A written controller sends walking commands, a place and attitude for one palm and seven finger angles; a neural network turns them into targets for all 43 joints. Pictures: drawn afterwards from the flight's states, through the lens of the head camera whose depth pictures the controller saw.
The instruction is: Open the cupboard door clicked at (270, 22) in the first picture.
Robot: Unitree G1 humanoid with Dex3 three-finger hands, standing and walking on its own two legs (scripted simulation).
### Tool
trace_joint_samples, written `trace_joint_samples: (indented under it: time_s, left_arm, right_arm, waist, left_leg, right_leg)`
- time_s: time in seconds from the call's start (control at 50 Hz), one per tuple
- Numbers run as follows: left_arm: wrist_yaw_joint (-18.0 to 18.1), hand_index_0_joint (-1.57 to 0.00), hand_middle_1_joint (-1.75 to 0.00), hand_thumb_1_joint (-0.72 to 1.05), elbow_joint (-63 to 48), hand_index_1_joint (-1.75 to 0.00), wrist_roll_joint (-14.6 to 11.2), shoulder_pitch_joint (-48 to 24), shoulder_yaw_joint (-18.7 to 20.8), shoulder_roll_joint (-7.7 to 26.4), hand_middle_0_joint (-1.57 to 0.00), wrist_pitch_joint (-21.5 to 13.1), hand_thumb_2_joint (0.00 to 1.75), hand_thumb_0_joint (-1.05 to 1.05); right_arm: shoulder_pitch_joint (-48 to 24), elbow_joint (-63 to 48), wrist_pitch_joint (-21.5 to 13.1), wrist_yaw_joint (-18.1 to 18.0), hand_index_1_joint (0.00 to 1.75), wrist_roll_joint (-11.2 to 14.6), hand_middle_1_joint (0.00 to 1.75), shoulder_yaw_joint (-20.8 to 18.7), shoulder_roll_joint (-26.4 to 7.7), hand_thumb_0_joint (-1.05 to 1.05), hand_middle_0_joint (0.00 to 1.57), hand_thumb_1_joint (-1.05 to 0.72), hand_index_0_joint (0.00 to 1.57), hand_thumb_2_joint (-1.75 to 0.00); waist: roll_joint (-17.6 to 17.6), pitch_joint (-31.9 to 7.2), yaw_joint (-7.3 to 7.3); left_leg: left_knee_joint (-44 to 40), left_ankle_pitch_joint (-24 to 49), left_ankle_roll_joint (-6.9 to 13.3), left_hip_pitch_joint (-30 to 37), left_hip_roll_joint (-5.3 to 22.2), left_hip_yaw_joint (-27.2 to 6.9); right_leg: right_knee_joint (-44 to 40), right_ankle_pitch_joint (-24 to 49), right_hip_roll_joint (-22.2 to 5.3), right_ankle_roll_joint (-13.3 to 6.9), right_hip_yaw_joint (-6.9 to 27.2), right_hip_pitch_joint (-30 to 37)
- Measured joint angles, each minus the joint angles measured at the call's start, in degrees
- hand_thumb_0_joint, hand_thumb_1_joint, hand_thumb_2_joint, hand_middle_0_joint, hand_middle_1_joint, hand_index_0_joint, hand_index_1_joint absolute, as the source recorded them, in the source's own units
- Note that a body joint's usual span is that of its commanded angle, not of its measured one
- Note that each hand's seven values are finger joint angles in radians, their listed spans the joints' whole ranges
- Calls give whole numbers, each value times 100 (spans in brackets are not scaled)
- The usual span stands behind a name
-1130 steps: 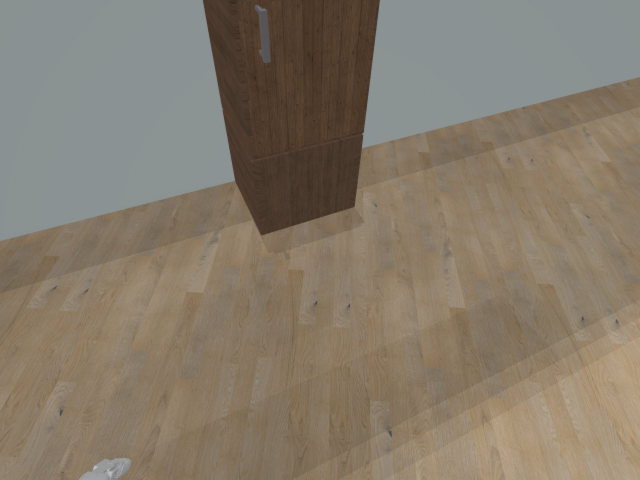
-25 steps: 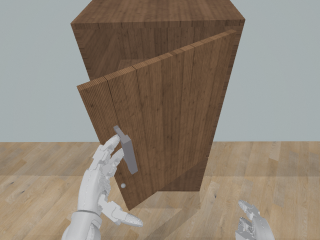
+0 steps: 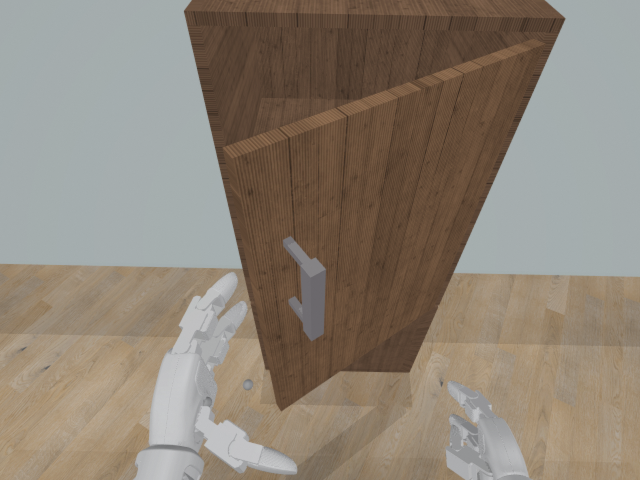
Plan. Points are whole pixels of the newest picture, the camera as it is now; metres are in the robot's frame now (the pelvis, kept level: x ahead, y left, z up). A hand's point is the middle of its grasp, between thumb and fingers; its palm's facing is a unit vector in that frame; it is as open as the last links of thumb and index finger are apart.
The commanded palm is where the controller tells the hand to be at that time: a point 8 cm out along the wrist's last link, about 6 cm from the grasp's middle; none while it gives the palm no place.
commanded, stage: slide the hand sideways off the handle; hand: left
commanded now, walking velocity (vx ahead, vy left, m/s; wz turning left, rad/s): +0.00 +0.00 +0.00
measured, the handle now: (303, 291) +0.31 +0.05 +0.11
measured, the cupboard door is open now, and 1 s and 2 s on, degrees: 36 36 36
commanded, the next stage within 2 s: draw the hand back to the body in 0.36 s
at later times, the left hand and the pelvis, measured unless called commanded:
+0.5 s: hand (217, 412) +0.17 +0.11 +0.11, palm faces +0.05 -1.00 -0.01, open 16.3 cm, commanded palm +0.14 +0.17 +0.11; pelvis +0.00 -0.02 -0.01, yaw +2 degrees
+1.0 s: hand (162, 395) +0.17 +0.16 +0.14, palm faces +0.09 -0.99 -0.12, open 16.1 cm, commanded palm +0.13 +0.21 +0.16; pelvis +0.01 -0.04 +0.01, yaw +2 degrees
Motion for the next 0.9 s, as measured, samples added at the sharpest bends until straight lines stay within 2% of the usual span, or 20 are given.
trace_joint_samples:
  time_s: [0.06, 0.22, 0.3, 0.4, 0.5, 0.56, 0.62, 0.7, 0.78, 0.9]
  left_arm:
    - [-68, -18, -32, -50, -107, -31, -52, 60, 152, 44, -19, 53, 30, -2]
    - [-525, -16, -30, -50, -544, -30, -279, 644, 314, 196, -15, 84, 30, -2]
    - [-634, -16, -30, -50, -543, -30, -396, 899, 585, 332, -15, 64, 30, -2]
    - [-743, -15, -30, -50, -487, -30, -636, 977, 932, 466, -15, -107, 30, -2]
    - [-936, -15, -30, -50, -508, -30, -768, 792, 954, 438, -14, -312, 30, -2]
    - [-1045, -15, -30, -50, -480, -30, -759, 665, 1018, 538, -15, -203, 30, -2]
    - [-1106, -15, -30, -50, -409, -30, -842, 601, 1255, 711, -15, 24, 30, -2]
    - [-1167, -16, -30, -50, -339, -30, -1137, 598, 1694, 854, -15, 253, 30, -2]
    - [-1372, -16, -30, -50, -338, -30, -1435, 591, 2047, 896, -15, 254, 30, -2]
    - [-1793, -15, -30, -50, -186, -30, -1625, 449, 2336, 1007, -15, 371, 30, -2]
  right_arm:
    - [24, -8, 4, -25, 30, 18, 30, -11, -19, 1, 20, -90, 21, -90]
    - [164, -62, -67, -101, 30, 71, 30, -96, -83, 1, 20, -90, 21, -90]
    - [180, -85, -67, -148, 30, 85, 30, -138, -92, 1, 20, -90, 20, -90]
    - [189, -91, -181, -220, 30, 110, 30, -170, -153, 1, 20, -90, 20, -90]
    - [170, -22, -345, -283, 30, 126, 30, -179, -213, 1, 20, -90, 20, -90]
    - [166, 31, -338, -320, 30, 144, 30, -173, -191, 1, 20, -90, 20, -90]
    - [175, 84, -292, -362, 30, 177, 30, -154, -150, 1, 20, -90, 20, -90]
    - [207, 176, -315, -423, 30, 231, 30, -114, -145, 1, 20, -90, 20, -90]
    - [229, 325, -438, -473, 30, 266, 30, -99, -201, 1, 20, -90, 20, -90]
    - [145, 518, -578, -546, 30, 312, 30, -137, -307, 1, 20, -90, 20, -90]
  waist:
    - [-4, -21, 29]
    - [2, -154, 15]
    - [-30, -181, 13]
    - [-21, -186, 26]
    - [43, -214, 15]
    - [51, -246, 14]
    - [51, -280, 13]
    - [67, -310, 9]
    - [75, -357, 37]
    - [98, -340, 91]
  left_leg:
    - [36, -20, 3, -47, -5, -16]
    - [53, -63, -16, -75, 18, -56]
    - [97, -83, -52, -115, 49, -81]
    - [243, -119, -116, -249, 82, -185]
    - [360, -139, -171, -367, 98, -277]
    - [334, -131, -205, -339, 118, -280]
    - [246, -112, -243, -234, 152, -271]
    - [106, -78, -295, -60, 196, -301]
    - [-22, -36, -337, 78, 223, -367]
    - [-200, 46, -358, 267, 240, -430]
  right_leg:
    - [16, -16, -4, 7, -19, -33]
    - [-8, -45, 22, -16, -56, -40]
    - [36, -63, 56, -62, -83, -81]
    - [138, -99, 98, -130, -195, -178]
    - [228, -130, 122, -188, -295, -267]
    - [229, -129, 141, -225, -296, -257]
    - [165, -107, 172, -265, -277, -176]
    - [8, -56, 216, -312, -291, 0]
    - [-176, 6, 248, -341, -340, 169]
    - [-422, 111, 267, -352, -385, 397]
